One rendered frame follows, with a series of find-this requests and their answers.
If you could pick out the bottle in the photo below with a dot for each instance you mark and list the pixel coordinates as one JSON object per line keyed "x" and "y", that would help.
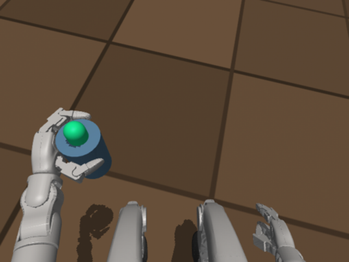
{"x": 81, "y": 141}

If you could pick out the right robot hand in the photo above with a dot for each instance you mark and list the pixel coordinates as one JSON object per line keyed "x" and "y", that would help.
{"x": 270, "y": 238}

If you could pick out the right robot arm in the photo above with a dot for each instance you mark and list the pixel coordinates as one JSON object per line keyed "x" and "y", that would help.
{"x": 288, "y": 254}

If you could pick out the left robot arm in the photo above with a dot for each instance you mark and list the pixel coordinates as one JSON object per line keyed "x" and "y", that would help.
{"x": 40, "y": 229}

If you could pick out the left robot hand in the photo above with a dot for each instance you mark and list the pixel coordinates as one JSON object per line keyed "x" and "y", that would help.
{"x": 45, "y": 156}

